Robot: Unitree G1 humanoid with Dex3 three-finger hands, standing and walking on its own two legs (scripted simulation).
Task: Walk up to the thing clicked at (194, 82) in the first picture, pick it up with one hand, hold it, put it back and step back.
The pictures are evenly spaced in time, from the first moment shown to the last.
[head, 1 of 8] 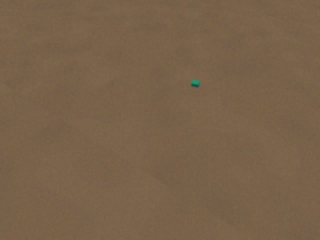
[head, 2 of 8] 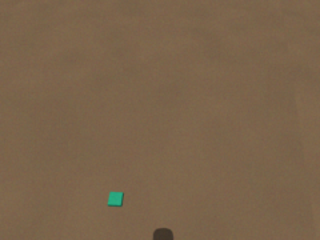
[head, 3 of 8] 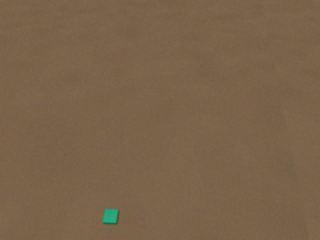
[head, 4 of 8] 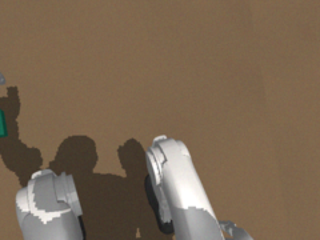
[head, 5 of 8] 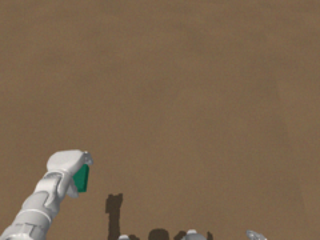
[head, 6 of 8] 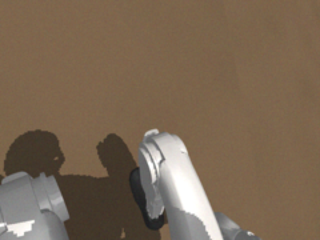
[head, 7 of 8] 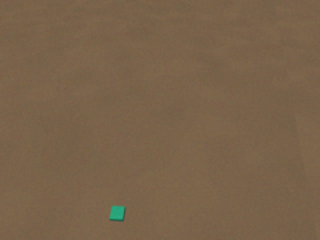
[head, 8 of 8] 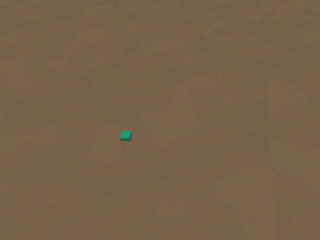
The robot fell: no
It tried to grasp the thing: yes
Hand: left
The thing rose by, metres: 0.69
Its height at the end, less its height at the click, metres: +0.00
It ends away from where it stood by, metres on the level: 0.01
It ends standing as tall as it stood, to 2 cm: yes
